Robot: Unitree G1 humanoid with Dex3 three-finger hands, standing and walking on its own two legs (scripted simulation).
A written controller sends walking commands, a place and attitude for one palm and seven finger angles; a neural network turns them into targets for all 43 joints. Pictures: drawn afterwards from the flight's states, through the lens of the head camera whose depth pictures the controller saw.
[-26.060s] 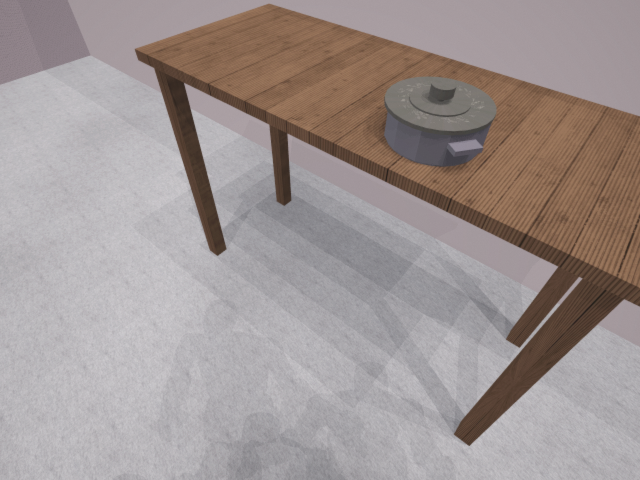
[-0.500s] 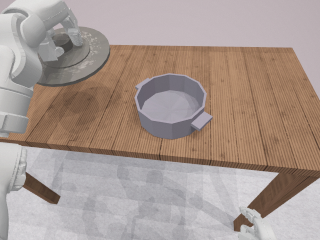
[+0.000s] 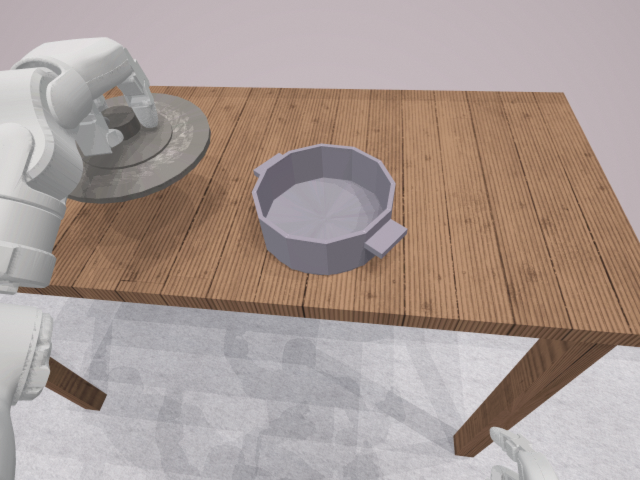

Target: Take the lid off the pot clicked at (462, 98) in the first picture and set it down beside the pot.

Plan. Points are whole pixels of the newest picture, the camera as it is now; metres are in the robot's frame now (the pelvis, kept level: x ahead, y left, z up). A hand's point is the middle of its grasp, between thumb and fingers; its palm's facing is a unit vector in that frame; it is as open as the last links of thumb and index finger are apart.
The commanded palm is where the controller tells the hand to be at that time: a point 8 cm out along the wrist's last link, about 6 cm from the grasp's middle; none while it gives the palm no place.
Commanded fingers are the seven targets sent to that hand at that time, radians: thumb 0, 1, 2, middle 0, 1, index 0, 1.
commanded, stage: lower the lid onto the table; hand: left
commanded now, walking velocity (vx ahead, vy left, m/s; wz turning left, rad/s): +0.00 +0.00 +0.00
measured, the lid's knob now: (118, 123) +0.46 +0.25 +0.22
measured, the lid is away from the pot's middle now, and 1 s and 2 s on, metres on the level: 0.24 0.25 0.23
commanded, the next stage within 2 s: none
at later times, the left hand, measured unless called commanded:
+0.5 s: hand (114, 148) +0.43 +0.25 +0.21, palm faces -0.24 -0.04 -0.97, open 6.7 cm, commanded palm +0.40 +0.25 +0.29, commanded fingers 0.00 0.39 1.33 -1.07 -0.53 -1.11 -0.53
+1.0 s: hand (118, 176) +0.42 +0.26 +0.17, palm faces -0.29 -0.03 -0.96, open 6.7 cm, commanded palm +0.40 +0.26 +0.25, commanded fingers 0.00 0.39 1.33 -1.07 -0.53 -1.11 -0.53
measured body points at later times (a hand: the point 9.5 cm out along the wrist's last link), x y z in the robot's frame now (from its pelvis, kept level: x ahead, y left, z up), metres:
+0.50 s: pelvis +0.00 +0.00 +0.00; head +0.03 -0.03 +0.45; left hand +0.43 +0.25 +0.26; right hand +0.15 -0.25 -0.12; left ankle -0.02 +0.06 -0.74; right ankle +0.02 -0.12 -0.74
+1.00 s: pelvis +0.00 +0.01 +0.00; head +0.03 -0.01 +0.45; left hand +0.43 +0.26 +0.23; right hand +0.14 -0.24 -0.12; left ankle -0.02 +0.06 -0.74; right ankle +0.02 -0.12 -0.74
